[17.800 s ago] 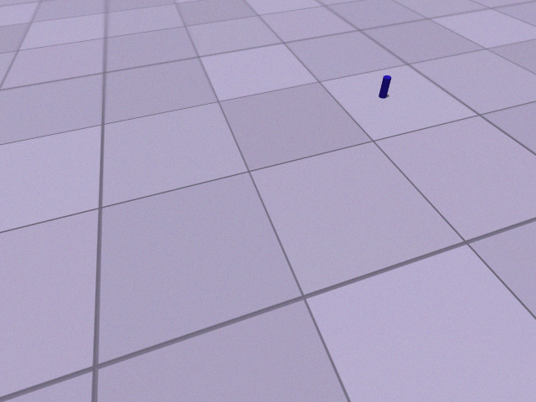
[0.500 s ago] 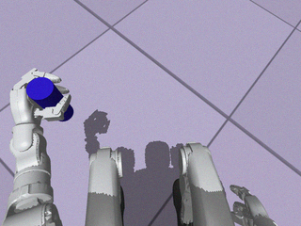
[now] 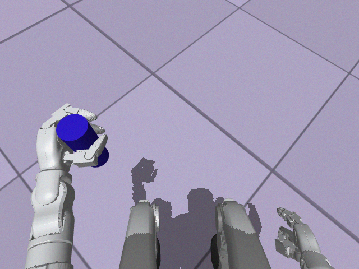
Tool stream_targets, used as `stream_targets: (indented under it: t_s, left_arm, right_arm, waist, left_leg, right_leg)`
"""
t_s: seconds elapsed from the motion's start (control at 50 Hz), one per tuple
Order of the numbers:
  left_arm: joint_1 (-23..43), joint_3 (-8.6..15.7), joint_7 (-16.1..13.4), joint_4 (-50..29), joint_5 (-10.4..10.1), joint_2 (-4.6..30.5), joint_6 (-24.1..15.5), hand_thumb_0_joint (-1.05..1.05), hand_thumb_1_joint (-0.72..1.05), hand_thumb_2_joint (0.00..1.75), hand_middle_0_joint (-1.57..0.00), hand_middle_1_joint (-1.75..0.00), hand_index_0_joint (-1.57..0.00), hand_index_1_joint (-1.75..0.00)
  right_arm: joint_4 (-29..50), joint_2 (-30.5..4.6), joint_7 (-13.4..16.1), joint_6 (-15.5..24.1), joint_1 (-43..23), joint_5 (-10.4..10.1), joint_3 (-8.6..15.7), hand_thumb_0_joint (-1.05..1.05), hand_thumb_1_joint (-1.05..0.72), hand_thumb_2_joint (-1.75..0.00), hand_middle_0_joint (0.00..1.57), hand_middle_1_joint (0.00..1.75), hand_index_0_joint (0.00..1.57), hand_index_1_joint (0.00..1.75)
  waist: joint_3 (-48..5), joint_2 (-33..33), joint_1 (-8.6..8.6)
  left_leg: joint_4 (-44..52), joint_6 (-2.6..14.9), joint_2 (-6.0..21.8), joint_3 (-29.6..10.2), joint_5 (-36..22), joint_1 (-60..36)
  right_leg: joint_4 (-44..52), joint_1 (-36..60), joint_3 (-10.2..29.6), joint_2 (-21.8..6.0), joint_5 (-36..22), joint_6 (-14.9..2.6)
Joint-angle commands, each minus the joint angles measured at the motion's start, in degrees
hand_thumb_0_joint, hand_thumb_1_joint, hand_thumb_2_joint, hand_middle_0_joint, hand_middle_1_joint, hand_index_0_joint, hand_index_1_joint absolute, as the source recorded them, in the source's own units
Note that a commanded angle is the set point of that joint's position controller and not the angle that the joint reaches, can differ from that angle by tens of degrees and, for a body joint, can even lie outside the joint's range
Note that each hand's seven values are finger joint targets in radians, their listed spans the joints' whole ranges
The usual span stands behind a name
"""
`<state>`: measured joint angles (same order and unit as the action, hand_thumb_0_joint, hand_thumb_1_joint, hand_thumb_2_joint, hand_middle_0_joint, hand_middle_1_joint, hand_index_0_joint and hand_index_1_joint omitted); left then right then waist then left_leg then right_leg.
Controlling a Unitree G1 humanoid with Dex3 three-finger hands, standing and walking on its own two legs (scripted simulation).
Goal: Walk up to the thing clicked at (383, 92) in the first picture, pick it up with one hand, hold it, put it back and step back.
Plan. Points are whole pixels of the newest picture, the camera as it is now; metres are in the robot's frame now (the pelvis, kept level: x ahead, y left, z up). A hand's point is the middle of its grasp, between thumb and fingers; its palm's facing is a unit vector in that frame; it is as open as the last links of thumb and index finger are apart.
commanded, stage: lift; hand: left
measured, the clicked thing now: (86, 144) +0.38 +0.22 +0.01
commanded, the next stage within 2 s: hold in 1.30 s
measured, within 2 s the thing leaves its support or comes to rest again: neither
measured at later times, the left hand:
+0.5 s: hand (56, 111) +0.37 +0.21 +0.16, palm faces +0.18 -0.98 -0.01, open 7.4 cm
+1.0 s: hand (49, 90) +0.37 +0.19 +0.21, palm faces +0.17 -0.99 -0.01, open 7.4 cm
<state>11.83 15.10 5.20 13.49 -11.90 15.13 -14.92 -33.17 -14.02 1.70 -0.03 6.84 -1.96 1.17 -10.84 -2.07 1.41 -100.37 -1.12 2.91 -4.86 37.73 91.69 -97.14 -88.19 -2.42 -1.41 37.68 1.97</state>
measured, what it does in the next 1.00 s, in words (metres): rises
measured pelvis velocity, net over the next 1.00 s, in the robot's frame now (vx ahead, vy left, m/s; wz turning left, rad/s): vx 0.04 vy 0.00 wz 0.04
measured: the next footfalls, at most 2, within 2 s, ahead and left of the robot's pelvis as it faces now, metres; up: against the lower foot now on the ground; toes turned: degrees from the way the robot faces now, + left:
none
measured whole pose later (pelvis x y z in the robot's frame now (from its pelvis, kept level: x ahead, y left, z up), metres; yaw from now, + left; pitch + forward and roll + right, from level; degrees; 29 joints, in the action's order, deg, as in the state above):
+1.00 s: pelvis +0.04 +0.00 +0.16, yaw +2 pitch +12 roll -2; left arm 6.4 9.3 2.5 20.5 -10.0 11.3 -18.5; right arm -35.9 -12.5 2.2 2.5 13.1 -0.3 0.2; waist -4.8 -1.1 1.3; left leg -61.0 -1.0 2.9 -1.8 27.4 45.6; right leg -58.1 -42.8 -2.0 -1.8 27.1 1.9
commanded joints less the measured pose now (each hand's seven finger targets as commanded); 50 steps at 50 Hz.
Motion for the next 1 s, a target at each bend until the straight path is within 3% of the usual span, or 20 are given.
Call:
stream_targets:
  t_s: [0.0, 0.02, 0.06, 0.08, 0.12, 0.14, 0.2, 0.24, 0.26, 0.34, 0.36, 0.38, 0.4, 0.48, 0.54, 0.6, 0.66, 0.7, 0.86, 0.98]
  left_arm:
    - [9.35, 2.86, -2.43, -16.38, -0.14, 9.62, -3.36, 0.0, 0.4, 1.27, -1.26, -1.41, -1.3, -1.39]
    - [10.29, 2.24, -2.88, -15.84, 0.15, 9.05, -3.42, 0.0, 0.41, 1.26, -1.26, -1.4, -1.29, -1.38]
    - [11.06, 3.37, -3.43, -15.29, 0.01, 9.66, -3.98, 0.0, 0.4, 1.26, -1.26, -1.4, -1.3, -1.38]
    - [11.0, 2.58, -3.36, -14.79, 0.09, 9.18, -4.01, 0.0, 0.4, 1.26, -1.27, -1.4, -1.3, -1.38]
    - [8.94, 1.75, -3.18, -13.38, 0.19, 8.62, -4.01, 0.0, 0.4, 1.25, -1.26, -1.39, -1.29, -1.38]
    - [8.2, -0.17, -2.86, -13.74, 0.51, 7.28, -4.11, 0.0, 0.42, 1.26, -1.26, -1.39, -1.29, -1.38]
    - [6.71, -2.23, -2.09, -11.73, 0.81, 5.78, -3.83, 0.0, 0.39, 1.23, -1.25, -1.37, -1.28, -1.35]
    - [8.61, -1.82, -1.63, -13.35, 0.75, 7.06, -4.16, 0.0, 0.37, 1.23, -1.26, -1.37, -1.29, -1.36]
    - [7.85, -2.92, -1.35, -12.24, 0.74, 5.9, -4.07, 0.0, 0.39, 1.21, -1.25, -1.36, -1.27, -1.34]
    - [8.51, 0.04, -2.57, -12.9, 0.23, 7.25, -5.04, 0.0, 0.41, 1.24, -1.26, -1.37, -1.28, -1.36]
    - [9.65, -1.31, -2.77, -14.34, 0.37, 6.18, -5.47, 0.0, 0.41, 1.24, -1.26, -1.38, -1.29, -1.36]
    - [8.01, 0.59, -3.24, -11.75, 0.48, 7.62, -5.68, 0.0, 0.41, 1.25, -1.26, -1.38, -1.28, -1.36]
    - [9.29, -1.12, -3.27, -13.35, 0.48, 5.84, -6.2, 0.0, 0.43, 1.25, -1.26, -1.37, -1.28, -1.36]
    - [8.17, -1.97, -3.24, -11.1, 1.24, 5.94, -6.8, 0.0, 0.42, 1.23, -1.23, -1.34, -1.25, -1.33]
    - [8.85, -4.29, -2.68, -9.95, 1.29, 3.85, -6.87, 0.0, 0.41, 1.23, -1.24, -1.35, -1.26, -1.34]
    - [9.41, -2.25, -2.84, -9.94, 0.89, 5.1, -7.01, 0.0, 0.42, 1.23, -1.24, -1.35, -1.27, -1.33]
    - [9.25, -2.89, -3.02, -9.33, 0.95, 4.31, -7.31, 0.0, 0.42, 1.24, -1.25, -1.36, -1.27, -1.35]
    - [8.88, -1.62, -3.28, -8.86, 0.83, 5.15, -7.67, 0.0, 0.39, 1.23, -1.25, -1.35, -1.27, -1.34]
    - [10.58, -3.3, -2.99, -8.51, 1.44, 3.97, -8.48, 0.0, 0.41, 1.21, -1.21, -1.32, -1.23, -1.31]
    - [10.64, -3.6, -2.32, -7.78, 1.19, 3.88, -8.87, 0.0, 0.4, 1.21, -1.22, -1.33, -1.24, -1.31]
  right_arm:
    - [5.92, -8.7, 1.34, 2.68, 3.42, -0.43, 3.34, 0.0, -0.9, -0.89, 0.2, 0.3, 0.2, 0.3]
    - [5.59, -8.28, 1.49, 2.84, 3.72, -0.35, 3.28, 0.0, -0.9, -0.89, 0.2, 0.3, 0.2, 0.3]
    - [5.56, -7.79, 1.65, 3.24, 3.36, -0.3, 2.88, 0.0, -0.9, -0.89, 0.2, 0.3, 0.2, 0.3]
    - [5.65, -7.83, 1.76, 3.42, 4.05, -0.26, 2.99, 0.0, -0.9, -0.9, 0.2, 0.3, 0.2, 0.3]
    - [5.41, -7.56, 1.87, 3.79, 4.24, -0.14, 2.63, 0.0, -0.9, -0.9, 0.2, 0.3, 0.2, 0.3]
    - [5.56, -7.56, 1.78, 4.01, 4.45, 0.02, 2.56, 0.0, -0.9, -0.9, 0.2, 0.3, 0.2, 0.3]
    - [5.39, -7.63, 1.47, 4.36, 5.36, 0.01, 2.53, 0.0, -0.9, -0.9, 0.2, 0.3, 0.2, 0.3]
    - [5.04, -7.58, 1.29, 4.71, 5.64, 0.04, 2.45, 0.0, -0.9, -0.9, 0.2, 0.3, 0.2, 0.3]
    - [4.93, -7.45, 1.27, 4.85, 5.81, 0.09, 2.42, 0.0, -0.9, -0.9, 0.2, 0.3, 0.2, 0.3]
    - [4.63, -7.13, 1.2, 5.19, 6.24, 0.18, 2.28, 0.0, -0.9, -0.89, 0.2, 0.3, 0.2, 0.3]
    - [4.91, -6.89, 1.06, 5.32, 5.6, 0.27, 2.04, 0.0, -0.9, -0.89, 0.2, 0.3, 0.2, 0.3]
    - [4.33, -7.01, 1.13, 5.23, 5.93, 0.33, 2.1, 0.0, -0.9, -0.9, 0.2, 0.3, 0.2, 0.3]
    - [4.81, -6.96, 1.12, 5.36, 5.48, 0.45, 2.09, 0.0, -0.9, -0.9, 0.2, 0.3, 0.2, 0.3]
    - [4.55, -6.95, 1.31, 5.23, 5.9, 0.77, 2.01, 0.0, -0.9, -0.9, 0.2, 0.3, 0.2, 0.3]
    - [4.45, -6.8, 1.21, 5.29, 6.4, 0.9, 1.95, 0.0, -0.9, -0.9, 0.2, 0.3, 0.2, 0.3]
    - [4.24, -6.85, 1.12, 5.19, 6.68, 0.91, 2.07, 0.0, -0.9, -0.89, 0.2, 0.3, 0.2, 0.3]
    - [4.26, -6.59, 1.04, 5.24, 6.12, 0.96, 1.87, 0.0, -0.9, -0.9, 0.2, 0.3, 0.2, 0.3]
    - [4.52, -6.35, 1.05, 5.21, 5.81, 0.89, 1.77, 0.0, -0.91, -0.9, 0.2, 0.3, 0.2, 0.3]
    - [3.68, -6.36, 1.18, 5.11, 6.21, 1.37, 1.92, 0.0, -0.9, -0.9, 0.2, 0.3, 0.2, 0.3]
    - [3.6, -5.92, 1.07, 4.83, 5.87, 1.34, 1.61, 0.0, -0.9, -0.89, 0.2, 0.3, 0.2, 0.3]
  waist:
    - [-26.53, -2.82, 1.05]
    - [-24.95, -2.59, 1.68]
    - [-22.87, -2.45, 1.47]
    - [-23.85, -1.94, 2.06]
    - [-22.38, -2.32, 1.67]
    - [-22.25, -3.24, 1.8]
    - [-21.41, -3.58, 1.41]
    - [-21.56, -4.51, 1.09]
    - [-20.71, -4.38, 1.57]
    - [-19.24, -3.72, 0.45]
    - [-17.96, -3.93, 0.34]
    - [-16.36, -2.97, 0.35]
    - [-17.02, -2.81, 0.71]
    - [-17.08, -2.68, 0.75]
    - [-16.02, -2.04, 1.22]
    - [-15.34, -1.31, 0.56]
    - [-13.54, -0.71, 0.36]
    - [-13.01, 0.04, -0.13]
    - [-12.75, -1.38, 0.97]
    - [-11.16, 0.3, 0.54]
  left_leg:
    - [20.32, 1.84, -1.2, 0.09, -12.33, -29.16]
    - [21.22, 1.82, -1.16, 0.04, -12.29, -29.57]
    - [23.56, 1.79, -1.15, -0.3, -10.08, -31.01]
    - [24.01, 1.88, -1.3, 0.18, -12.01, -32.32]
    - [25.81, 1.83, -1.47, 0.55, -13.25, -34.45]
    - [27.27, 1.64, -1.41, 0.44, -14.19, -36.72]
    - [29.32, 1.21, -1.25, 0.78, -19.41, -41.19]
    - [31.25, 1.06, -1.13, 0.77, -19.8, -43.79]
    - [32.09, 1.03, -1.03, 0.72, -19.96, -44.44]
    - [35.68, 0.93, -1.09, 0.69, -19.57, -46.92]
    - [36.91, 0.82, -1.05, 0.47, -18.11, -47.35]
    - [37.43, 1.0, -1.1, 0.57, -17.46, -46.86]
    - [38.54, 0.89, -0.95, 0.15, -17.35, -48.02]
    - [40.14, 0.84, -1.02, 0.92, -20.55, -51.1]
    - [41.4, 1.0, -1.15, 1.64, -20.4, -51.78]
    - [43.32, 0.98, -1.14, 1.75, -20.31, -53.09]
    - [44.83, 1.01, -1.33, 2.24, -19.89, -53.68]
    - [45.62, 1.16, -1.6, 2.83, -19.01, -53.46]
    - [48.53, 0.85, -1.36, 3.08, -21.87, -58.59]
    - [49.63, 1.21, -1.64, 3.97, -23.74, -58.85]
  right_leg:
    - [17.65, 20.05, -0.46, 1.85, -13.99, -3.15]
    - [18.67, 20.62, -0.48, 1.87, -14.25, -3.02]
    - [20.55, 22.09, -0.36, 1.94, -12.45, -3.03]
    - [21.85, 24.21, -0.21, 1.88, -14.45, -2.96]
    - [23.76, 26.48, -0.2, 1.81, -15.65, -2.94]
    - [24.51, 26.78, -0.42, 1.8, -16.38, -3.05]
    - [26.9, 30.07, -0.89, 1.78, -20.13, -3.11]
    - [28.6, 31.69, -0.92, 1.78, -20.47, -3.15]
    - [29.38, 32.21, -1.04, 1.79, -20.74, -3.09]
    - [32.34, 35.47, -1.15, 1.87, -20.29, -3.03]
    - [32.91, 35.36, -1.17, 1.77, -19.05, -3.08]
    - [33.88, 36.16, -0.97, 1.8, -18.63, -2.85]
    - [34.17, 36.56, -1.1, 1.76, -18.81, -2.88]
    - [36.16, 39.92, -1.21, 1.89, -21.47, -2.89]
    - [38.29, 42.08, -1.1, 1.82, -21.96, -2.84]
    - [40.08, 44.27, -1.29, 1.98, -21.7, -2.77]
    - [41.95, 45.93, -1.01, 1.89, -21.58, -2.63]
    - [43.52, 48.05, -0.55, 1.74, -21.12, -2.5]
    - [45.64, 50.46, -0.76, 1.97, -23.81, -2.61]
    - [48.22, 54.99, -0.08, 1.68, -26.39, -2.21]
